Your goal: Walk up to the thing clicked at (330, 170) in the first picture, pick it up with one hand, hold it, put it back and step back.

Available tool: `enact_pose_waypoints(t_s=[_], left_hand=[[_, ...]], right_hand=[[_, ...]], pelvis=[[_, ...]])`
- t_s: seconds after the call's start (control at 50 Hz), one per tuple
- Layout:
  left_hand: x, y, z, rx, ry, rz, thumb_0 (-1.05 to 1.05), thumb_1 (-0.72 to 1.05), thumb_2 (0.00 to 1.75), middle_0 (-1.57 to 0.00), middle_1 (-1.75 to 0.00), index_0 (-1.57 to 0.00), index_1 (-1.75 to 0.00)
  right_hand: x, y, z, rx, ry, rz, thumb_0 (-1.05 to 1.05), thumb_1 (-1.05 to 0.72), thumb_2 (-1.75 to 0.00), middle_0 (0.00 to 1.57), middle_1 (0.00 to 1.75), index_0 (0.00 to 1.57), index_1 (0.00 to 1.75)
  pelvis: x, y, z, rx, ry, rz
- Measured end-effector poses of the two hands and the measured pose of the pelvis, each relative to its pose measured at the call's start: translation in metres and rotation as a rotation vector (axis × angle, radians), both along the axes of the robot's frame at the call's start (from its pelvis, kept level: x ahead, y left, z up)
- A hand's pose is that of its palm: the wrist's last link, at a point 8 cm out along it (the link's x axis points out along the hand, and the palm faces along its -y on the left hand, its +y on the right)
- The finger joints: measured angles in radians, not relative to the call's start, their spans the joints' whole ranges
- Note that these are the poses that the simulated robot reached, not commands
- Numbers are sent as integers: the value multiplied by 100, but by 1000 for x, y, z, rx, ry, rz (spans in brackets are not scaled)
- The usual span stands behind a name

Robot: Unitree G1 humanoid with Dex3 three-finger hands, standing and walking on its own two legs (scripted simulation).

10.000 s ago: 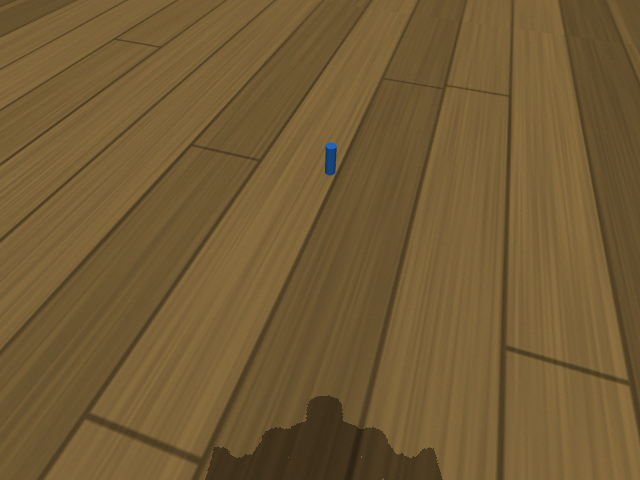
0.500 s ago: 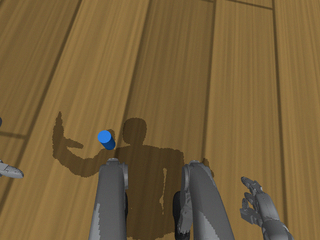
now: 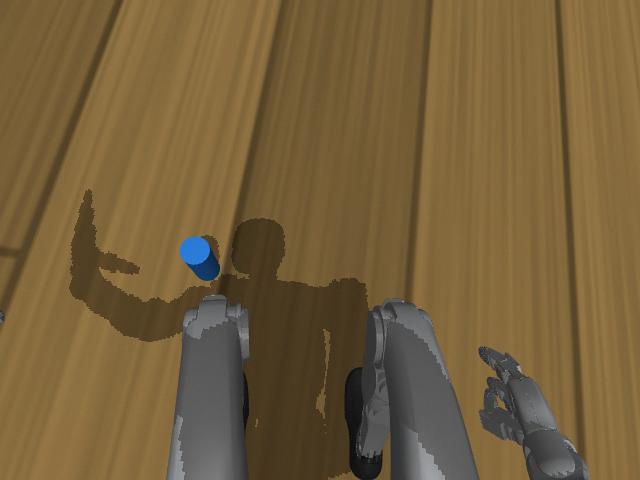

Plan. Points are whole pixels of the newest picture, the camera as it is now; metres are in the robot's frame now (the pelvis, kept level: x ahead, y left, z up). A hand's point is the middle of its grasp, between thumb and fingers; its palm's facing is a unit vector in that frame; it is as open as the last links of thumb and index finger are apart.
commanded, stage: go down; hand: left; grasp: from the side
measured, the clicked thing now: (201, 260) +0.42 +0.21 -0.36
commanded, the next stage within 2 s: approach in 0.84 s
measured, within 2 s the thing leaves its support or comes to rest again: neither
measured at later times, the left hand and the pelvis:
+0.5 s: hand out of the picture +0.36 +0.39 -0.04, palm faces +0.13 -0.98 -0.13, open 17.4 cm; pelvis -0.01 +0.00 -0.04, yaw -1 degrees
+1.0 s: hand out of the picture +0.37 +0.40 -0.05, palm faces +0.13 -0.99 -0.10, open 17.4 cm; pelvis -0.01 +0.00 -0.05, yaw -1 degrees
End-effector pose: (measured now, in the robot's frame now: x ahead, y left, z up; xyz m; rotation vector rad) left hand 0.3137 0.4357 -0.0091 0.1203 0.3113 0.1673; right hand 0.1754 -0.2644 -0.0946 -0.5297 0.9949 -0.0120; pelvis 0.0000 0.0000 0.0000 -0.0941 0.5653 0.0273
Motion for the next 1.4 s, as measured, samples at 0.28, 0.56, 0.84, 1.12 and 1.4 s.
enact_pose_waypoints(t_s=[0.28,0.56,0.84,1.12,1.4], left_hand=[[7,6,-11,-1,-35,-7,-1,-50,11,-5,-8,-3,-9],[16,9,-22,-10,-59,-20,-1,-52,10,-5,-7,-3,-8],[21,11,-29,-21,-92,-24,-1,-51,9,-5,-6,-3,-8],[27,5,-48,-56,-148,-31,-1,-54,7,-7,-7,-4,-10],[44,-47,-188,-160,-208,-90,-1,-51,7,-7,-9,-4,-11]], right_hand=[[-21,-7,-24,-9,46,-3,1,-91,-90,21,30,20,30],[-37,-13,-41,-20,100,-28,1,-92,-90,21,30,20,30],[-28,-13,-50,-27,94,-9,1,-92,-91,21,30,20,30],[-28,-11,-58,-27,82,16,1,-91,-90,21,30,20,30],[-23,-6,-84,-128,111,169,1,-90,-90,21,30,20,30]], pelvis=[[-7,-2,-24,1,-10,-7],[-5,-2,-38,-2,-7,-11],[-4,-1,-48,-4,-9,-14],[-7,0,-61,-9,-24,-19],[-11,2,-117,-54,-137,-65]])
